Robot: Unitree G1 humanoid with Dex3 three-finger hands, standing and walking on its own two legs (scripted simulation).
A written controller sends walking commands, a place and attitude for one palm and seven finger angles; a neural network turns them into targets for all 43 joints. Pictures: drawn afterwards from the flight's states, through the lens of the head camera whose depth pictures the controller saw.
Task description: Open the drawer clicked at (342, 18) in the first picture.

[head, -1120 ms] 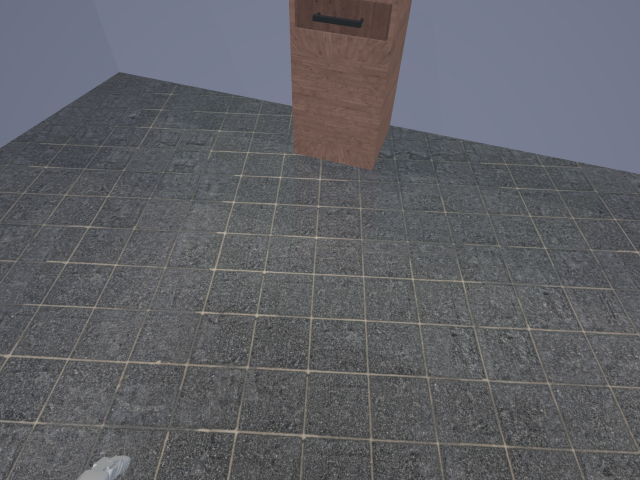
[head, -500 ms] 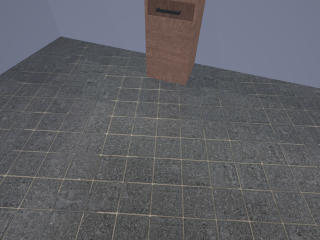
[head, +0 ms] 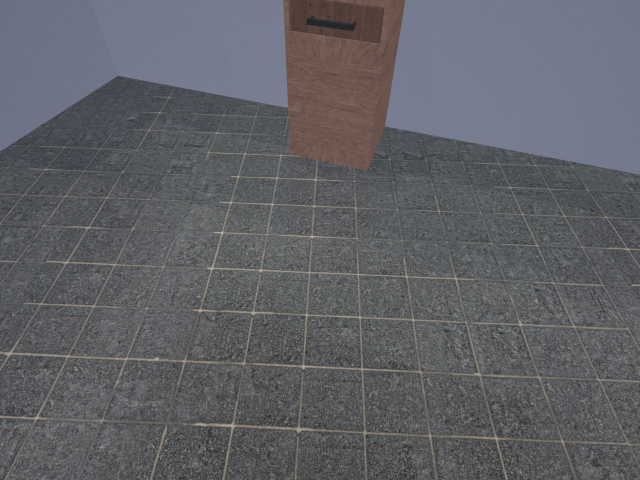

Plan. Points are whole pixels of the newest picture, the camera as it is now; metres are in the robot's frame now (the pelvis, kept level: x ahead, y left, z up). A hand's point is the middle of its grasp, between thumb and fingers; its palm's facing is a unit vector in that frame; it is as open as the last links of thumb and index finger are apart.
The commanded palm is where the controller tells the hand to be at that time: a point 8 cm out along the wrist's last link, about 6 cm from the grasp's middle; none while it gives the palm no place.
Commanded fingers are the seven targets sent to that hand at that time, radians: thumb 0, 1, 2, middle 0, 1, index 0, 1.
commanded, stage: look at it before walking up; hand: left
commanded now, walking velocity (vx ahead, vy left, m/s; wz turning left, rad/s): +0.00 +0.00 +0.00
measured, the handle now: (331, 22) +1.74 +0.04 -0.07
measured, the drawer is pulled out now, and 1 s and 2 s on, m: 0.00 0.00 0.00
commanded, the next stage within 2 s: walk to a spot facing it in 0.32 s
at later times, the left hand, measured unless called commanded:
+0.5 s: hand out of the picture +0.08 +0.24 -0.16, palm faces -0.02 -0.94 -0.34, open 7.4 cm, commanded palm none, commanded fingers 0.00 0.90 0.90 -0.20 -0.30 -0.20 -0.30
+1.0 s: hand (196, 455) +0.19 +0.20 -0.18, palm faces +0.00 -0.99 -0.14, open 7.4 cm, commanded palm none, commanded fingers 0.00 0.90 0.90 -0.20 -0.30 -0.20 -0.30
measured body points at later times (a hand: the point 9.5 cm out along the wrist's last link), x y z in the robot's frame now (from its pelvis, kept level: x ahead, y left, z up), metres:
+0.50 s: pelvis +0.01 +0.00 +0.00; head +0.00 +0.00 +0.45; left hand +0.08 +0.29 -0.13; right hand +0.08 -0.30 -0.13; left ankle +0.00 +0.12 -0.74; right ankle +0.01 -0.12 -0.74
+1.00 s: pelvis +0.15 +0.02 -0.01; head +0.18 +0.04 +0.44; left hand +0.19 +0.25 -0.17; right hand +0.01 -0.17 -0.14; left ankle +0.02 +0.12 -0.74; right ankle +0.24 -0.12 -0.69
